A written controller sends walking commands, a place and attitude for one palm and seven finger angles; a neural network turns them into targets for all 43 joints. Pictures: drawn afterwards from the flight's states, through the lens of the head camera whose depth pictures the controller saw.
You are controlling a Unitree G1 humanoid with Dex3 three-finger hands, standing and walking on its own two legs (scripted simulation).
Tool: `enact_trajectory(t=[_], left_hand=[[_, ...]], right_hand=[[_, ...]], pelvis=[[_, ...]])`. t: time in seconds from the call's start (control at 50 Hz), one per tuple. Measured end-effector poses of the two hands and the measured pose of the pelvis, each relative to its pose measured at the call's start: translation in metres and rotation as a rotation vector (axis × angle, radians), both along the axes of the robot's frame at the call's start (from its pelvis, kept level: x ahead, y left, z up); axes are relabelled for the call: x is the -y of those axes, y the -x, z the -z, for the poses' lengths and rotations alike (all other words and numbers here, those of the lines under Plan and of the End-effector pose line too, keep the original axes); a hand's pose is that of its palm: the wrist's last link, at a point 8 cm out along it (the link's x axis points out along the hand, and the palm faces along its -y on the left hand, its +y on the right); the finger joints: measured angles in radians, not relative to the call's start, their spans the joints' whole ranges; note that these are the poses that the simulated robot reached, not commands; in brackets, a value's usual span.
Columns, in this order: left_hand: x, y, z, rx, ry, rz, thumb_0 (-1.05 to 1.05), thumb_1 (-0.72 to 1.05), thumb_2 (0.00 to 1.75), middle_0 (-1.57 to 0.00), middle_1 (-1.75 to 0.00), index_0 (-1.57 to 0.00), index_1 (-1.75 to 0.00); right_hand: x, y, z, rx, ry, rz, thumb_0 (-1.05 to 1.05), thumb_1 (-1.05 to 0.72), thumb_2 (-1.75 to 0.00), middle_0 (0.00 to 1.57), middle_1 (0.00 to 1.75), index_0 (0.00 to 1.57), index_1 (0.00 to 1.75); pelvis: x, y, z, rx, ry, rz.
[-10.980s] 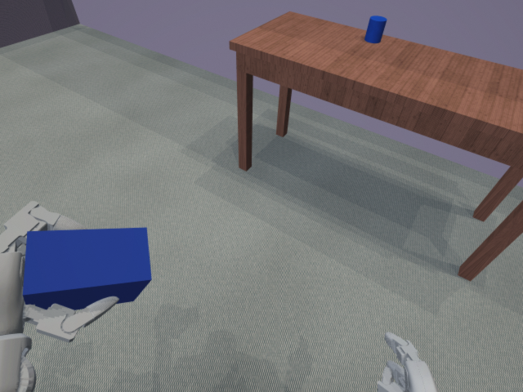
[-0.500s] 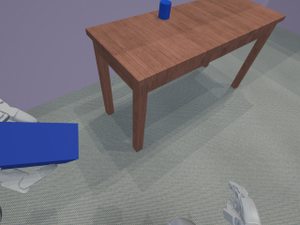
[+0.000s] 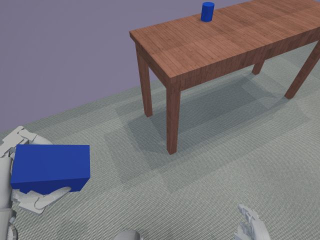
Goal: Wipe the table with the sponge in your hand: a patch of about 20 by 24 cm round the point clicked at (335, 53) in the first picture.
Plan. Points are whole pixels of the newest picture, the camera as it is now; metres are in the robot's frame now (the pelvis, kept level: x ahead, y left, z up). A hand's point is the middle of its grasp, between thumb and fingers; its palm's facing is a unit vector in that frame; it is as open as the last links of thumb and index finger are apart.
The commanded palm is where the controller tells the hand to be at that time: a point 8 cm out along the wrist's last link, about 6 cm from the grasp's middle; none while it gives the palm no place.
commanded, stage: take the last steps up to it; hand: left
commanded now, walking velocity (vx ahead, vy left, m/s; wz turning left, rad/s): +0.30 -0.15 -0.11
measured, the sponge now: (63, 170) +0.22 +0.20 +0.13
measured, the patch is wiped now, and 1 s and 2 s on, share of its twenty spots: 0.00 0.00 0.00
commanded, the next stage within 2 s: none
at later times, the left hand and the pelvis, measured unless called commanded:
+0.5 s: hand (76, 158) +0.23 +0.17 +0.16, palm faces +0.36 -0.81 -0.47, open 10.7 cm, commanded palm +0.18 +0.20 +0.17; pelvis +0.01 -0.07 -0.01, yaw -3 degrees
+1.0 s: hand (137, 116) +0.33 +0.07 +0.17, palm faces +0.32 -0.85 -0.42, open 10.7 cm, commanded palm +0.28 +0.10 +0.17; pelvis +0.09 -0.16 +0.00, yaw -6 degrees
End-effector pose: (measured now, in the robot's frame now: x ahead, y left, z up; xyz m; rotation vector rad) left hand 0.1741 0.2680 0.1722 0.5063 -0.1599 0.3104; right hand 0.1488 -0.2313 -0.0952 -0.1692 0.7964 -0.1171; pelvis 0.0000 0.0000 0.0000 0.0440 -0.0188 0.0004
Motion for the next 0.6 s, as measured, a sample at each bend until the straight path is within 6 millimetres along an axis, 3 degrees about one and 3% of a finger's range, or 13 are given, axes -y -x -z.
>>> enact_trajectory(t=[0.14, 0.22, 0.3, 0.38, 0.46, 0.54, 0.6], left_hand=[[-0.008, 0.014, -0.013, 0.097, -0.026, -0.007, 0.0, -0.54, 1.02, -0.65, -1.39, -0.65, -1.39], [-0.011, 0.018, -0.009, 0.179, -0.011, -0.003, 0.0, -0.54, 1.02, -0.65, -1.39, -0.65, -1.39], [-0.003, 0.013, -0.007, 0.179, -0.002, 0.005, 0.0, -0.54, 1.02, -0.65, -1.39, -0.65, -1.38], [0.017, 0.008, -0.01, 0.152, -0.007, 0.015, 0.0, -0.53, 1.02, -0.65, -1.39, -0.65, -1.38], [0.046, -0.008, -0.011, 0.125, -0.042, 0.032, 0.0, -0.54, 1.02, -0.65, -1.39, -0.65, -1.38], [0.079, -0.032, -0.002, 0.132, -0.098, 0.043, 0.0, -0.54, 1.02, -0.65, -1.39, -0.65, -1.38], [0.102, -0.047, 0.006, 0.114, -0.05, 0.072, 0.0, -0.53, 1.02, -0.65, -1.39, -0.65, -1.38]], right_hand=[[0.031, 0.017, -0.02, 0.004, 0.124, 0.028, 0.02, -0.91, -0.9, 0.2, 0.3, 0.19, 0.3], [0.03, 0.017, -0.023, 0.069, 0.142, 0.048, 0.02, -0.91, -0.9, 0.2, 0.3, 0.19, 0.3], [0.017, 0.02, -0.024, 0.078, 0.072, 0.043, 0.02, -0.91, -0.9, 0.2, 0.3, 0.19, 0.3], [0.008, 0.02, -0.018, 0.064, -0.002, 0.012, 0.02, -0.91, -0.9, 0.2, 0.3, 0.2, 0.3], [0.015, 0.014, -0.004, 0.044, -0.063, -0.005, 0.02, -0.9, -0.9, 0.2, 0.3, 0.2, 0.3], [0.044, 0.0, 0.024, 0.024, -0.093, -0.012, 0.02, -0.9, -0.89, 0.21, 0.3, 0.2, 0.3], [0.074, -0.009, 0.03, -0.012, -0.062, 0.0, 0.02, -0.9, -0.89, 0.21, 0.3, 0.2, 0.3]], pelvis=[[0.004, 0.012, 0.0, -0.038, 0.008, -0.002], [0.002, 0.018, 0.011, -0.009, 0.019, 0.014], [0.013, 0.015, 0.007, 0.013, 0.033, 0.01], [0.029, 0.007, 0.002, 0.013, 0.057, 0.035], [0.053, -0.003, 0.005, 0.012, 0.066, 0.056], [0.084, -0.009, 0.025, 0.019, 0.064, 0.058], [0.096, -0.008, 0.027, 0.029, 0.06, 0.064]])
